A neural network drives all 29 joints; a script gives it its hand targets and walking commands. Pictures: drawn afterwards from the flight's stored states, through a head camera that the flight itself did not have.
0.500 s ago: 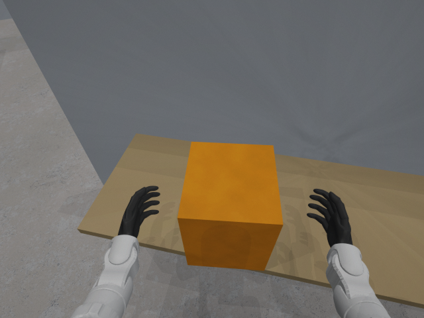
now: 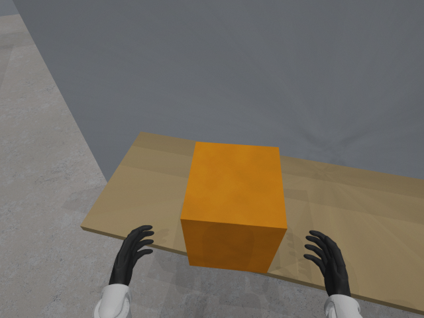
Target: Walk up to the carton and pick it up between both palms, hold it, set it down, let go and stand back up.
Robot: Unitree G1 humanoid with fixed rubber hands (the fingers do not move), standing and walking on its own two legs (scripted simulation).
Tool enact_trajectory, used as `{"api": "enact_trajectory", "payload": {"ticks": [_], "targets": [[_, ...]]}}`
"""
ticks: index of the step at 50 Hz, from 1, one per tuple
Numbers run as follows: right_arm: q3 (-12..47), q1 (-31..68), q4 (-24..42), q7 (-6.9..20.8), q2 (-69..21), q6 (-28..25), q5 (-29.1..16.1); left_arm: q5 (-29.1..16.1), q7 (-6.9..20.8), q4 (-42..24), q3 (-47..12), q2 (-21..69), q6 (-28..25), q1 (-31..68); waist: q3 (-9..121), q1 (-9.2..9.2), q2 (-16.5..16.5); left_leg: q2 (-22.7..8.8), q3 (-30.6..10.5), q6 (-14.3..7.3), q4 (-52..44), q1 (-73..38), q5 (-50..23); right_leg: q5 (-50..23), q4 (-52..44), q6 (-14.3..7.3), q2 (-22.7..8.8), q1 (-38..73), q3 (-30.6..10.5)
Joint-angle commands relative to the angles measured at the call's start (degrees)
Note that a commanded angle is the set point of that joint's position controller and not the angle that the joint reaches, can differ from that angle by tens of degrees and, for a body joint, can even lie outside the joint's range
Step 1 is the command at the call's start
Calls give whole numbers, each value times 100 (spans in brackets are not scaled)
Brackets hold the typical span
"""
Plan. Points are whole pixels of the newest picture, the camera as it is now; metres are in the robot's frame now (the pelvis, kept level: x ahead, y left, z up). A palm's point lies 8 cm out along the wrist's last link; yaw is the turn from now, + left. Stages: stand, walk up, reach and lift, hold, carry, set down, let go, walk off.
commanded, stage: set down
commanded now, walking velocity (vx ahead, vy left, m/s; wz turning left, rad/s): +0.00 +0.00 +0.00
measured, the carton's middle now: (232, 209) +0.40 -0.03 -0.09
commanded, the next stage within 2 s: let go in 1.22 s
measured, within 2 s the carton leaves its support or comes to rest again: neither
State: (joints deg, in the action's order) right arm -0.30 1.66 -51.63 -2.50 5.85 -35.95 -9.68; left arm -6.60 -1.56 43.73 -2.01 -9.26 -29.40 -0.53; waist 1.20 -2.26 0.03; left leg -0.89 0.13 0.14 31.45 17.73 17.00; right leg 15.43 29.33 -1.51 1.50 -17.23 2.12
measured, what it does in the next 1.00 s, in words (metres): stands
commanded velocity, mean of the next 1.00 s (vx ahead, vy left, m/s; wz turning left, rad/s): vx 0.00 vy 0.00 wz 0.00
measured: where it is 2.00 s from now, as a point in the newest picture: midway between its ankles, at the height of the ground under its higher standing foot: outside the picture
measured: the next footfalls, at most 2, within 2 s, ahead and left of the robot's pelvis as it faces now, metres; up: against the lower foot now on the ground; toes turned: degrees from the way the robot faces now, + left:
none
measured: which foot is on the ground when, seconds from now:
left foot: down 0.00-1.00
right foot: down 0.00-1.00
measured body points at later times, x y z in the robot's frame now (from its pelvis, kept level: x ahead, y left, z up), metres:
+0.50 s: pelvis +0.01 +0.00 +0.01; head -0.02 +0.01 +0.46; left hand +0.20 +0.22 -0.05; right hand +0.20 -0.22 -0.05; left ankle -0.01 +0.12 -0.73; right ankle +0.00 -0.10 -0.73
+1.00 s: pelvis +0.02 +0.01 +0.01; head +0.01 +0.01 +0.46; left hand +0.19 +0.23 -0.06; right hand +0.18 -0.23 -0.06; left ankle -0.01 +0.12 -0.73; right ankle +0.00 -0.10 -0.73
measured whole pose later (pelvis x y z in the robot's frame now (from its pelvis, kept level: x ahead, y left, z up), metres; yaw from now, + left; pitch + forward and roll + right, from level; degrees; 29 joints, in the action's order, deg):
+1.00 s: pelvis +0.02 +0.01 +0.01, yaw -2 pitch -3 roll -1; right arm -2.9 -10.8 -40.5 0.4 9.9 -15.5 -1.7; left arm -2.5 0.1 26.7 -0.7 -12.5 0.9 -14.9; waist -2.0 0.9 -0.4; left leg -1.0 2.1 -0.3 23.3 4.8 15.5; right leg 13.2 21.1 -1.0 1.8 -4.9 -0.1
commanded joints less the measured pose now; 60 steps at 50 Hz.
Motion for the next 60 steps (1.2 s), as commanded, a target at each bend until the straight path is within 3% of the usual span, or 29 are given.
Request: {"api": "enact_trajectory", "payload": {"ticks": [1, 6, 8, 10, 12, 18, 19, 22, 23, 24, 28, 31, 34, 37, 38, 40, 41, 42, 44, 45, 46, 48, 49, 50, 51, 52, 57, 58, 60], "targets": [[95, 685, 589, -47, 417, -176, -74, 282, 76, -849, 250, -501, 62, 431, 1277, 128, -226, 302, 78, 297, -538, -729, -2008, -2195, -417, 28, 63, 1115, -228], [94, 365, 686, -76, 342, 15, -30, 388, 166, -1146, 386, -486, 577, 22, 505, 306, -226, 265, 61, 293, -732, -1022, -1877, -1687, -681, 38, 42, 1185, -193], [41, 440, 890, -86, 390, 104, 63, 135, 170, -1070, 269, -399, 654, 249, 287, 131, 114, 186, 131, 134, -756, -1057, -1526, -1267, -868, -31, -16, 908, -293], [-35, 293, 747, -79, 447, 342, 172, 172, 164, -1110, 219, -412, 884, 108, 268, 240, -1, 120, 42, 107, -907, -1081, -1252, -1097, -858, -83, -35, 961, -258], [-113, 215, 979, -53, 521, 531, 285, 144, 159, -1224, 235, -544, 1010, -3, -6, 140, -54, 151, 167, 153, -985, -1105, -1146, -891, -1047, -109, -12, 1126, -188], [-165, -108, 1038, -50, 581, 1021, 548, 77, 221, -1594, 184, -709, 1443, -63, 180, 128, 127, 176, 303, 96, -994, -1362, -1653, -1595, -1129, -23, -119, 1227, -375], [-136, -282, 1387, -51, 537, 1080, 529, 63, 243, -1866, 361, -1057, 1491, -161, 281, 268, 97, 162, 213, 78, -947, -1267, -1676, -1641, -1014, 35, -140, 1326, -516], [-124, -56, 1488, 78, 683, 1191, 448, 47, 197, -1835, 238, -780, 1702, -236, -136, 347, -108, 188, 267, 145, -1169, -1172, -1503, -1316, -1115, 39, -96, 1310, -339], [-124, -357, 1177, 82, 635, 1338, 537, 183, 224, -1700, 77, -695, 1911, -326, -353, 155, -278, 138, 280, 189, -1228, -1312, -1225, -1003, -1264, -8, -72, 1161, -294], [-150, -397, 1112, 74, 786, 1520, 635, 285, 282, -1384, 132, -683, 2145, -488, -610, 219, -146, 166, 314, 152, -1217, -1210, -1097, -815, -1312, -63, -102, 1024, -359], [-247, -302, 1791, 149, 748, 1713, 665, 212, 188, -1982, 213, -827, 2333, -410, -228, 378, -194, 66, 236, 141, -1258, -1014, -1246, -869, -1233, -9, -95, 1383, -248], [-401, -605, 1748, 170, 957, 1895, 735, 317, 182, -1818, 291, -1009, 2664, -741, -372, 328, -109, 35, 369, 126, -1267, -1110, -1331, -974, -1277, -23, -78, 1151, -254], [-402, -701, 1813, 160, 915, 1956, 759, 276, 141, -2125, 290, -1004, 2692, -524, -276, 342, -245, 16, 313, 142, -1354, -985, -1314, -948, -1205, 36, -115, 1294, -248], [-468, -855, 1897, 301, 852, 1978, 845, 375, 73, -2331, 301, -1084, 2741, -850, 167, 289, 42, 30, 349, 139, -1153, -1191, -1459, -1133, -1140, 17, -95, 1252, -227], [-445, -839, 1922, 304, 945, 1987, 834, 367, 63, -2272, 347, -1040, 2766, -809, 96, 412, -7, 33, 355, 108, -1197, -1050, -1422, -1178, -1133, -2, -72, 1343, -212], [-503, -715, 2053, 262, 1043, 1923, 785, 395, 87, -2390, 289, -1025, 2774, -777, -45, 420, -318, 76, 472, 188, -1151, -956, -1738, -1387, -1129, 5, -19, 1390, -245], [-504, -959, 1795, 252, 1023, 1882, 837, 455, 77, -2375, 311, -901, 2784, -921, 28, 242, -301, 31, 394, 250, -1139, -1012, -2002, -1702, -1069, 6, 35, 1412, -191], [-552, -970, 1720, 245, 1122, 1880, 810, 403, 120, -2413, 310, -892, 2824, -1082, 148, 425, -150, 87, 437, 248, -1050, -1211, -2241, -1850, -1067, -8, -20, 1357, -144], [-409, -957, 1723, 252, 988, 1874, 767, 414, 146, -2411, 281, -871, 2806, -1053, 246, 357, -110, 75, 368, 257, -1040, -1113, -2538, -2179, -1056, -7, 4, 1510, -243], [-323, -997, 1758, 272, 1005, 1866, 783, 417, 162, -2597, 370, -926, 2794, -1055, 277, 209, -93, 111, 387, 278, -1001, -1283, -2324, -2123, -1035, 61, 25, 1416, -263], [-392, -1030, 1634, 262, 1008, 1919, 815, 440, 199, -2174, 343, -886, 2878, -1164, 155, 261, 87, 106, 368, 239, -1042, -1183, -2179, -2116, -1089, 51, -20, 1427, -289], [-414, -862, 1801, 286, 907, 1861, 775, 451, 159, -2445, 267, -766, 2915, -1139, 85, 253, -195, 89, 362, 274, -1028, -1362, -2267, -1931, -1135, 49, -16, 1281, -199], [-437, -829, 2040, 278, 1059, 1806, 785, 362, 149, -2598, 262, -834, 2918, -1156, 341, 422, -35, 100, 397, 272, -1053, -1432, -2383, -1969, -1072, 42, 65, 1410, -92], [-379, -945, 1824, 269, 961, 1852, 803, 472, 160, -2388, 283, -816, 2954, -1122, 130, 288, 103, 95, 378, 242, -1068, -1456, -2123, -1913, -1225, -11, 13, 1319, -119], [-395, -1021, 1567, 275, 1014, 1906, 801, 575, 159, -2258, 343, -762, 3013, -1009, 136, 336, -159, 58, 317, 221, -1111, -1474, -2120, -1851, -1145, -29, -12, 1307, -121], [-361, -933, 1905, 335, 1043, 1841, 788, 485, 140, -2662, 280, -827, 2972, -1174, 251, 290, -136, 63, 299, 261, -1079, -1655, -2433, -1943, -1131, 34, 108, 1387, -95], [-471, -908, 1636, 322, 1141, 2054, 873, 505, 115, -2405, 305, -747, 3206, -1125, 29, 344, -196, 84, 396, 293, -1164, -1327, -2262, -1638, -1181, 19, 81, 1368, -93], [-533, -813, 1628, 329, 1124, 2105, 910, 540, 142, -2382, 290, -737, 3276, -1216, -151, 174, -108, 112, 447, 271, -1176, -1463, -2155, -1753, -1286, 29, 100, 1272, -106], [-453, -996, 1556, 336, 1115, 2124, 917, 585, 66, -2370, 384, -769, 3311, -1153, -205, 339, -138, -18, 348, 273, -1167, -1357, -2213, -1698, -1172, 8, 67, 1416, -85]]}}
